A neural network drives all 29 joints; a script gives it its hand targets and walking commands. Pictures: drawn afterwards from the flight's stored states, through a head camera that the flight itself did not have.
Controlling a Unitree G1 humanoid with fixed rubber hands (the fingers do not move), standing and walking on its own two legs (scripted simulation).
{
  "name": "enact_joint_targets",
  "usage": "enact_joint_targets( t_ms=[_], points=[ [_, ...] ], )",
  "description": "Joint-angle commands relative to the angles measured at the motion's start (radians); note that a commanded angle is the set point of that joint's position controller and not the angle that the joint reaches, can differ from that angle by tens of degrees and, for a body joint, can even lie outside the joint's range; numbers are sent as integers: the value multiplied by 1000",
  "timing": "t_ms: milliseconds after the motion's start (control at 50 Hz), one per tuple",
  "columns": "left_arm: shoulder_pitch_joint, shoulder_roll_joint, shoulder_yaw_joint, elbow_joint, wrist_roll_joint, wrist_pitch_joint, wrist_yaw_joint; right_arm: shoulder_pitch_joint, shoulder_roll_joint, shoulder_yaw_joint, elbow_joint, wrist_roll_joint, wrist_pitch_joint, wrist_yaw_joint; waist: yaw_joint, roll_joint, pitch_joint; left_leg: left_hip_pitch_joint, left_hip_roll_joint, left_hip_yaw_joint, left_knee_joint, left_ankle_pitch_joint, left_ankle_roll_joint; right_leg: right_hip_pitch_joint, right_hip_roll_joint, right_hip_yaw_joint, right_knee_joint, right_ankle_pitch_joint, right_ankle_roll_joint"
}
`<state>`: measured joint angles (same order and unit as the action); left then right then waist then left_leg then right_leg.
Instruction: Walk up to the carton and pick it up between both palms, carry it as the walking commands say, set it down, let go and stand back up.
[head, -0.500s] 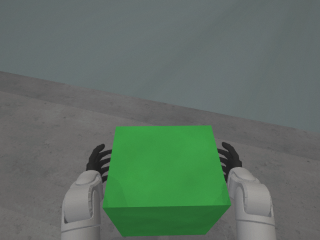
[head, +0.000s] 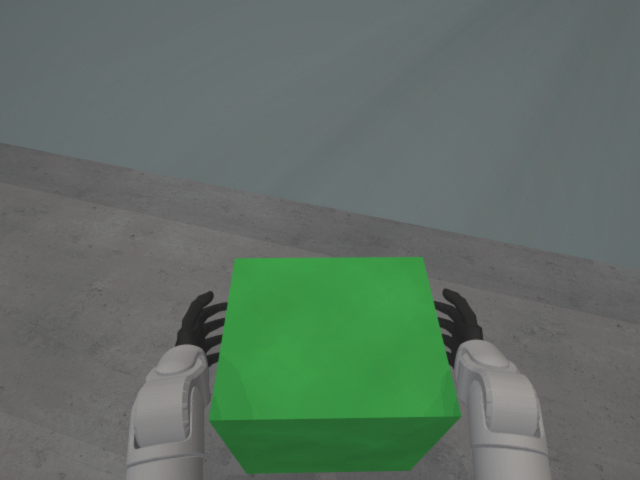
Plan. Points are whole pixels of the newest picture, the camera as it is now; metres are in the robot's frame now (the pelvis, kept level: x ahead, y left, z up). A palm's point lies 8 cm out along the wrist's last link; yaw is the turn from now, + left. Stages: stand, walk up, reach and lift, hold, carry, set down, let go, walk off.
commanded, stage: carry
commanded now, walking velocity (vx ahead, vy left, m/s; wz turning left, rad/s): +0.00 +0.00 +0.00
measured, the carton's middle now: (328, 372) +0.28 +0.00 -0.03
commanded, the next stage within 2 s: none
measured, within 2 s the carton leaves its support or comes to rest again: neither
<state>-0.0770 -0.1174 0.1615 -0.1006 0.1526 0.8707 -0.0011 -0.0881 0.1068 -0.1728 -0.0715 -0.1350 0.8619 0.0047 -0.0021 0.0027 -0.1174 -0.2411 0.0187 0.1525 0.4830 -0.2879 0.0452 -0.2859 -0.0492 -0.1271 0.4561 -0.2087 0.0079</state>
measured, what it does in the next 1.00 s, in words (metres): stands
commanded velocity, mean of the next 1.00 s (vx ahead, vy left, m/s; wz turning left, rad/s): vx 0.00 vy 0.00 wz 0.00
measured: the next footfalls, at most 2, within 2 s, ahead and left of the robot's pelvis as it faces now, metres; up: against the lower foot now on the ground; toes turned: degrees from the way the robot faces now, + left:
none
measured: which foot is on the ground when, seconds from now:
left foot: down 0.00-1.00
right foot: down 0.00-1.00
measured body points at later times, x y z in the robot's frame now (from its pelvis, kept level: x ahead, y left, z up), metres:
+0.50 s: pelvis +0.00 +0.00 +0.00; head -0.03 +0.01 +0.45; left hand +0.27 +0.17 +0.04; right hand +0.27 -0.16 +0.04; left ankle -0.02 +0.08 -0.74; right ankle +0.02 -0.12 -0.74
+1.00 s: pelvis +0.00 +0.00 +0.00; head -0.03 +0.01 +0.45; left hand +0.27 +0.17 +0.04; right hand +0.27 -0.16 +0.04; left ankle -0.02 +0.08 -0.74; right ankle +0.02 -0.12 -0.74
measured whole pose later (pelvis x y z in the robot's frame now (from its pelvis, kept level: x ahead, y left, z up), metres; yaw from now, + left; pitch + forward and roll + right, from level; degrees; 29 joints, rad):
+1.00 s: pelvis +0.00 +0.00 +0.00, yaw +1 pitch +2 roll -1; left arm -0.07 -0.11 0.15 -0.07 0.16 0.84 0.00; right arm -0.08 0.09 -0.16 -0.05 -0.14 0.84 0.01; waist 0.00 0.01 -0.12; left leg -0.24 0.01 0.15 0.48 -0.28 0.05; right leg -0.28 -0.06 -0.13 0.45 -0.20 0.01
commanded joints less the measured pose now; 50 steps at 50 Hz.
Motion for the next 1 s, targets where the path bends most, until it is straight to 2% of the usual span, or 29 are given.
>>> enact_joint_targets(
  t_ms=[0, 980],
  points=[
    [-409, -644, -584, -73, -218, -23, -142, -416, 650, 582, -92, 223, -22, 155, -1, 9, -183, 63, 156, -128, -81, 266, -23, 76, -108, 84, -41, 178, -2],
    [-393, -624, -575, -53, -201, -52, -135, -399, 624, 580, -89, 211, -49, 155, -1, 7, -178, 58, 154, -141, -90, 265, -18, 81, -112, 75, -47, 168, 8]
  ],
)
